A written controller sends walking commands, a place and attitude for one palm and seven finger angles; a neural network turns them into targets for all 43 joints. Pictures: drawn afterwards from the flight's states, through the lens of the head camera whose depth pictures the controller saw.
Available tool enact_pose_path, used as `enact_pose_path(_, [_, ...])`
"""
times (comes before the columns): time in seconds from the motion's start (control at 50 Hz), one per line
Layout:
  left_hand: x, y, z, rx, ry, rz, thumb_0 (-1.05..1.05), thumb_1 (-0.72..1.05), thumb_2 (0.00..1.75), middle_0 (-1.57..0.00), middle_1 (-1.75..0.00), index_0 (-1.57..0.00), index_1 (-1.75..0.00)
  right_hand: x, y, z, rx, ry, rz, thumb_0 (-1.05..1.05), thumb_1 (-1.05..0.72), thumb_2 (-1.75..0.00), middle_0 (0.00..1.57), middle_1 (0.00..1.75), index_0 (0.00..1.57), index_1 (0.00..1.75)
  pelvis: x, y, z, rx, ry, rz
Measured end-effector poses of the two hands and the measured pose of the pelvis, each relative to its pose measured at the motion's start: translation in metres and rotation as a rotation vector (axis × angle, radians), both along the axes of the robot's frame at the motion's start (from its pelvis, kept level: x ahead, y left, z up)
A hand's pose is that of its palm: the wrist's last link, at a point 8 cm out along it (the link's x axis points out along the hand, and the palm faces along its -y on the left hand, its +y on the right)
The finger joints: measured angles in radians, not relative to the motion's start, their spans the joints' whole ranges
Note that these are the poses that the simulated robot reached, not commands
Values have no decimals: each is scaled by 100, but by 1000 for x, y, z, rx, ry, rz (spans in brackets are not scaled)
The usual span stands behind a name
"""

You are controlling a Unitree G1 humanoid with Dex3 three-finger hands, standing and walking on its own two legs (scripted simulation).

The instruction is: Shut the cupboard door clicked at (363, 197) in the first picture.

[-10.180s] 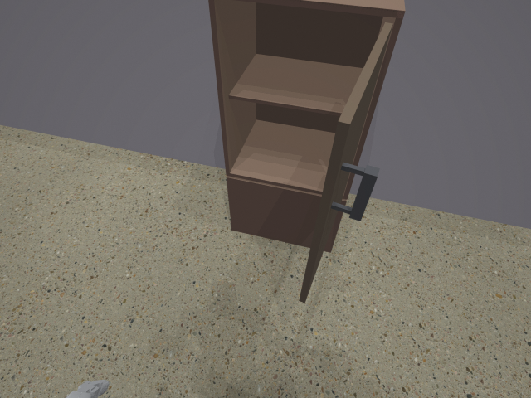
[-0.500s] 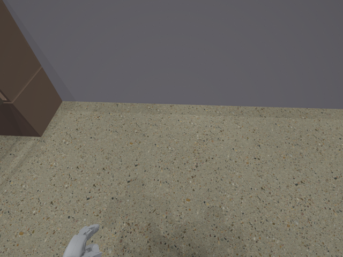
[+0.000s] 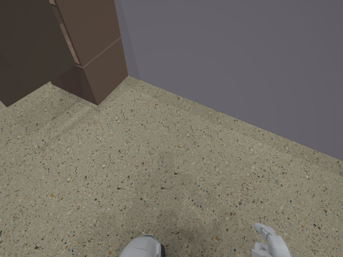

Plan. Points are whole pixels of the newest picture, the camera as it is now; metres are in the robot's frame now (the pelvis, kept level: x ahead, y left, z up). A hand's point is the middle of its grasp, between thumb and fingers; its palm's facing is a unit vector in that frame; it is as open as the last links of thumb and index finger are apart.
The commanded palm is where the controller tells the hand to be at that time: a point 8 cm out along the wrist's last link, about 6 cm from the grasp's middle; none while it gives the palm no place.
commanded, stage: walk to a spot facing it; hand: left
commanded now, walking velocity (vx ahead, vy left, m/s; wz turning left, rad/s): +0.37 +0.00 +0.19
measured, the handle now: out of the picture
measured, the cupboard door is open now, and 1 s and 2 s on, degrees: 82 82 82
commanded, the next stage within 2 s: turn to face it in 0.98 s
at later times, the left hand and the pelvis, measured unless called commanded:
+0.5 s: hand (134, 170) +0.35 +0.16 -0.12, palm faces +0.01 -0.98 -0.19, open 7.4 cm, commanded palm none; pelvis +0.21 -0.02 +0.02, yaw +3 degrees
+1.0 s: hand (140, 189) +0.30 +0.13 -0.15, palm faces +0.37 -0.91 -0.17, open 7.3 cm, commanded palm none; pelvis +0.40 -0.01 +0.03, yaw +17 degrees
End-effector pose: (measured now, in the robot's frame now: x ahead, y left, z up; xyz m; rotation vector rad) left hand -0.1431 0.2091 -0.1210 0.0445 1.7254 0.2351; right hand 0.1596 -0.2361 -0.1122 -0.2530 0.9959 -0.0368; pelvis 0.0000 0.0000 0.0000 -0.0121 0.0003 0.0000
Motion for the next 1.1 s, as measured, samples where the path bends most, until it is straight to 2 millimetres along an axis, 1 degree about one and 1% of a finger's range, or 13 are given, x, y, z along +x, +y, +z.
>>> enact_pose_path(0.06, [49,14,-4,11,-67,11,1,91,90,-20,-30,-20,-30,16,16,5,7,11,-4,0,-91,-90,19,30,20,30,24,7,7,2,-22,10])
enact_pose_path(0.14, [146,29,-1,32,-265,-22,1,91,90,-20,-30,-20,-30,14,27,14,14,66,-45,-1,-92,-90,20,30,21,30,56,12,24,-1,-38,35])
enact_pose_path(0.22, [240,34,7,37,-446,-61,1,91,90,-19,-30,-19,-30,18,12,25,-19,81,-109,-3,-96,-90,20,30,21,30,87,13,32,4,-43,48])
enact_pose_path(0.28, [301,32,14,33,-543,-82,0,91,90,-19,-30,-19,-30,12,5,24,-28,138,-139,-3,-95,-90,20,30,21,30,112,11,35,11,-41,55])
enact_pose_path(0.48, [463,3,27,39,-651,-205,0,91,90,-19,-30,-19,-30,-23,-6,0,23,437,-267,-1,-92,-90,20,30,20,30,203,-16,27,30,-27,50])
enact_pose_path(0.56, [517,-16,21,62,-689,-239,0,91,90,-20,-30,-20,-30,-24,-13,-14,59,578,-289,0,-91,-90,20,30,20,30,246,-37,12,33,-26,60])
enact_pose_path(0.6, [526,-23,19,72,-698,-219,0,91,90,-20,-30,-20,-30,-10,-20,-16,67,618,-275,0,-91,-90,20,30,20,30,261,-45,10,25,-38,78])
enact_pose_path(0.66, [517,-29,21,82,-651,-152,0,91,90,-20,-30,-20,-30,33,-32,-14,62,593,-234,0,-91,-90,20,30,20,30,283,-52,18,21,-51,107])
enact_pose_path(0.76, [482,-24,23,130,-517,-33,-1,94,90,-20,-30,-20,-30,139,-47,-7,39,449,-144,0,-91,-90,20,30,20,30,319,-56,30,15,-44,150])
enact_pose_path(0.86, [448,-25,18,116,-385,63,-1,94,90,-20,-30,-20,-30,249,-42,4,17,303,-42,0,-91,-90,19,30,20,30,354,-48,34,1,-34,204])
enact_pose_path(0.96, [426,-31,7,71,-287,180,0,92,90,-20,-30,-20,-30,356,-10,15,-13,190,106,0,-91,-90,19,30,20,30,387,-27,30,-16,-29,266])
enact_pose_path(1.04, [417,-29,-7,32,-216,278,0,91,90,-20,-30,-20,-30,438,36,20,-41,106,236,0,-91,-90,19,30,20,30,414,0,20,-23,-27,317])
enact_pose_path(1.1, [419,-15,-21,4,-170,326,0,91,90,-20,-30,-20,-30,487,73,17,-54,12,298,0,-91,-90,19,30,20,30,432,25,6,-18,-27,348])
